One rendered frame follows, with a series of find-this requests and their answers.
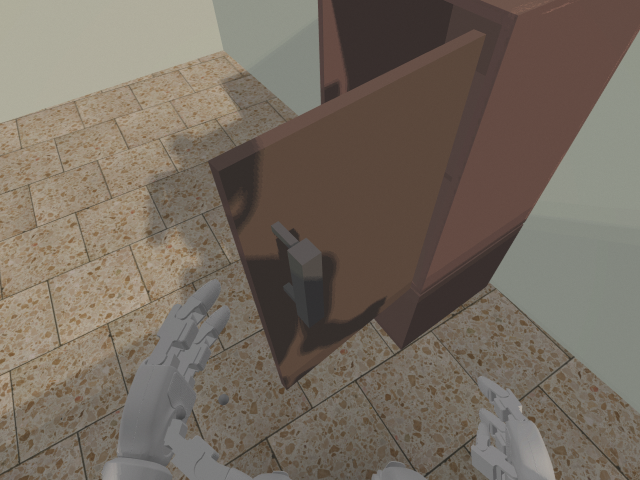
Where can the cupboard door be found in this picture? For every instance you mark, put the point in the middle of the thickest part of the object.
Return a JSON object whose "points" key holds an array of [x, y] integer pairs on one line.
{"points": [[358, 176]]}

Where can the robot left forearm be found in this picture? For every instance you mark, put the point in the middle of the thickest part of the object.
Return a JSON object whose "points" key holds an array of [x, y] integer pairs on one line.
{"points": [[134, 469]]}

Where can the robot left hand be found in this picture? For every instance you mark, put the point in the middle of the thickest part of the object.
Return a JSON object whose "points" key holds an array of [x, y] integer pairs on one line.
{"points": [[163, 384]]}

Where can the robot right hand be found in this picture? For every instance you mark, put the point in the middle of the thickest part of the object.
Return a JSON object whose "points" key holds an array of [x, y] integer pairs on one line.
{"points": [[519, 441]]}

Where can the handle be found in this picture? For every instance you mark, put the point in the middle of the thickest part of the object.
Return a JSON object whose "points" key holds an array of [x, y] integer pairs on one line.
{"points": [[305, 261]]}

